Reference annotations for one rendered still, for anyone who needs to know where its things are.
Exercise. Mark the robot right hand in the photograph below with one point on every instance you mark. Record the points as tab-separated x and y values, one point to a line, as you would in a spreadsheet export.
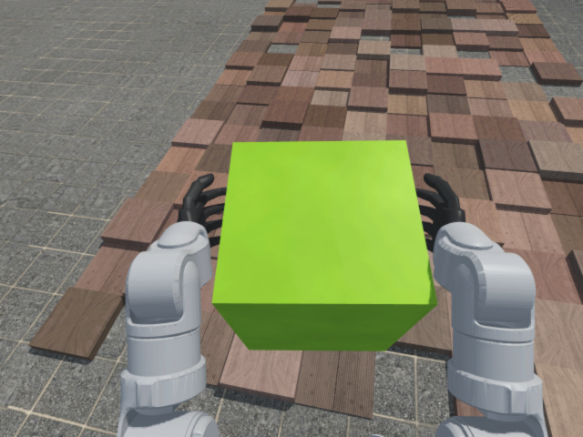
447	207

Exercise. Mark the robot left upper arm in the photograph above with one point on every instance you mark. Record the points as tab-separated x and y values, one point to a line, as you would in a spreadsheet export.
173	424

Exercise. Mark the robot left forearm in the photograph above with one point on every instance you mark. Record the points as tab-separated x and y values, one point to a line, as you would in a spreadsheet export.
163	318

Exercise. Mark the robot right upper arm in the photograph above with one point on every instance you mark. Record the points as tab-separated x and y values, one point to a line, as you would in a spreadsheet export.
480	426

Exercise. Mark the robot right forearm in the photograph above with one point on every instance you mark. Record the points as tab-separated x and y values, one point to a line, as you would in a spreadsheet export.
493	321

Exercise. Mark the robot left hand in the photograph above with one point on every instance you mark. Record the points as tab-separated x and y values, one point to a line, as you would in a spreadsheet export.
193	205

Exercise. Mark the carton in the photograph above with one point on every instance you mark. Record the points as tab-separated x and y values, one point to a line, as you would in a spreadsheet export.
322	246

